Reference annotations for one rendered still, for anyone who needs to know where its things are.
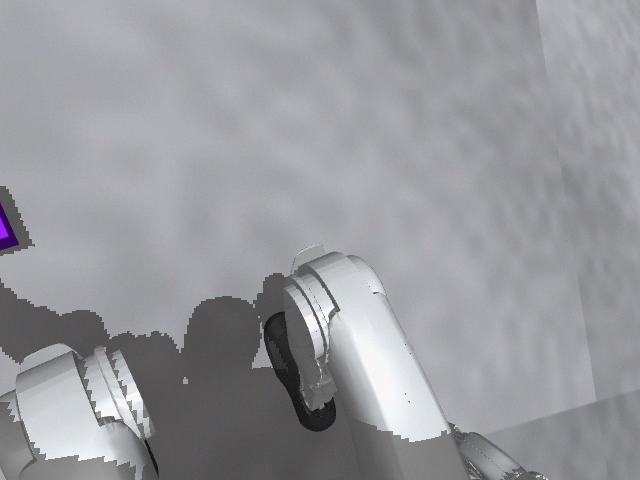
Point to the right robot foot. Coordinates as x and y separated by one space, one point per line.
286 369

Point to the right robot hand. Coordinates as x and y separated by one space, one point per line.
483 459

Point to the carton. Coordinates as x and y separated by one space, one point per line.
7 236

